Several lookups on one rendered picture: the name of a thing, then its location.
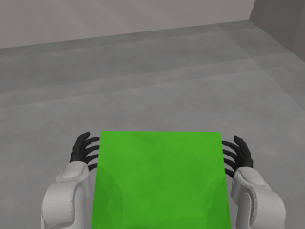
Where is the robot left hand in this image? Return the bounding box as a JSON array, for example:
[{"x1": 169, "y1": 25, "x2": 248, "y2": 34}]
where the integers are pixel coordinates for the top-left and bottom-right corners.
[{"x1": 69, "y1": 131, "x2": 100, "y2": 171}]

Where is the robot right hand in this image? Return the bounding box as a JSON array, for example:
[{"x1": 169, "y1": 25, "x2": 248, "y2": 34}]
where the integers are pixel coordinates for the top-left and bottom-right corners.
[{"x1": 221, "y1": 135, "x2": 254, "y2": 178}]

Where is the robot right forearm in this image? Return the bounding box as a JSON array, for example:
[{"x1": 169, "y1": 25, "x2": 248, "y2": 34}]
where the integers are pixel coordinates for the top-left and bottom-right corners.
[{"x1": 230, "y1": 166, "x2": 286, "y2": 229}]

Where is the robot left forearm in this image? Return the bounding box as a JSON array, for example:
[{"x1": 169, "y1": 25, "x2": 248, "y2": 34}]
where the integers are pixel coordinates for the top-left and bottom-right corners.
[{"x1": 41, "y1": 161, "x2": 92, "y2": 229}]

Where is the carton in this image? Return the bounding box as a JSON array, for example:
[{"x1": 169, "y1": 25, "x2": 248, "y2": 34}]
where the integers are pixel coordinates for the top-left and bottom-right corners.
[{"x1": 91, "y1": 131, "x2": 232, "y2": 229}]

